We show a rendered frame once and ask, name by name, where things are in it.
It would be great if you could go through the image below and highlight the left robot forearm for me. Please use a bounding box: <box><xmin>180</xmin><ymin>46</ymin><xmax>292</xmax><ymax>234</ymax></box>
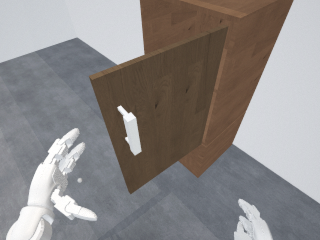
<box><xmin>6</xmin><ymin>205</ymin><xmax>55</xmax><ymax>240</ymax></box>

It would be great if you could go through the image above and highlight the right robot hand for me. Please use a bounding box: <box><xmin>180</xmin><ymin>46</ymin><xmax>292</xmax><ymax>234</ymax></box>
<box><xmin>234</xmin><ymin>199</ymin><xmax>273</xmax><ymax>240</ymax></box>

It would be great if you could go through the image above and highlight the cupboard door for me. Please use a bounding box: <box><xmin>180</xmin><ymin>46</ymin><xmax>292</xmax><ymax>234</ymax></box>
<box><xmin>89</xmin><ymin>24</ymin><xmax>229</xmax><ymax>194</ymax></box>

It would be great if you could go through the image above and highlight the left robot hand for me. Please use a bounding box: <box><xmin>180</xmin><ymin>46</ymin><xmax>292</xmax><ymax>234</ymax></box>
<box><xmin>27</xmin><ymin>128</ymin><xmax>98</xmax><ymax>221</ymax></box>

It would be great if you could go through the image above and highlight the handle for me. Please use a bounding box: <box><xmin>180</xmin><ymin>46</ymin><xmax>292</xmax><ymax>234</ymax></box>
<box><xmin>117</xmin><ymin>105</ymin><xmax>142</xmax><ymax>155</ymax></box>

